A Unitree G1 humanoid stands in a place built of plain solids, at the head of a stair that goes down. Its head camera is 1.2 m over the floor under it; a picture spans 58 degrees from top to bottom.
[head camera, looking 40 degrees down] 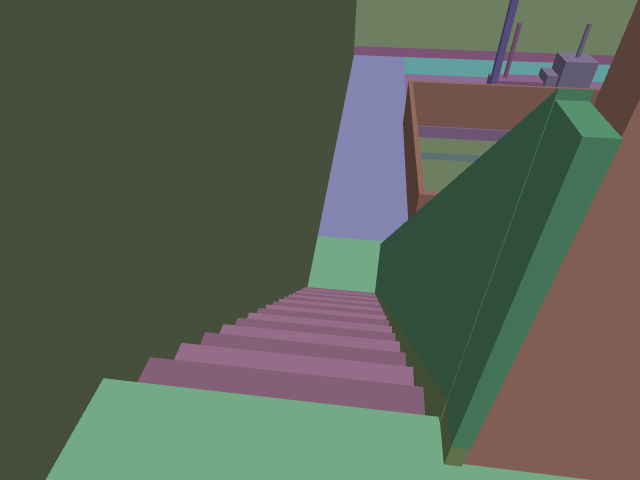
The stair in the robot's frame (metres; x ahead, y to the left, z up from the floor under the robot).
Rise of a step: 0.20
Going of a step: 0.22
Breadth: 1.03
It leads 7 degrees to the right of straight ahead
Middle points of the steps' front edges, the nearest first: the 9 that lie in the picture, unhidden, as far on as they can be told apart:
0.70 0.17 0.00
0.92 0.14 -0.20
1.13 0.11 -0.41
1.35 0.09 -0.61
1.57 0.06 -0.81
1.79 0.03 -1.02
2.01 0.00 -1.22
2.23 -0.02 -1.42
2.44 -0.05 -1.63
